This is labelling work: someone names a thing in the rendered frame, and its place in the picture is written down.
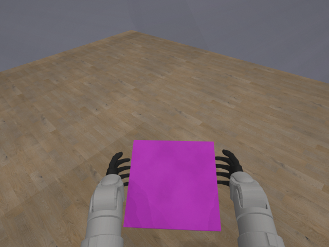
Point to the left robot hand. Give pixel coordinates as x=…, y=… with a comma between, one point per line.
x=113, y=166

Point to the right robot hand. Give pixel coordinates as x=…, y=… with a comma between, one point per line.
x=233, y=166

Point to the robot right forearm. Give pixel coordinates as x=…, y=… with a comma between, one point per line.
x=253, y=214

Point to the carton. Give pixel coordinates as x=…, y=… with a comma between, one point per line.
x=173, y=185

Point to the robot left forearm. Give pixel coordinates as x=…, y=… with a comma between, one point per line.
x=104, y=219

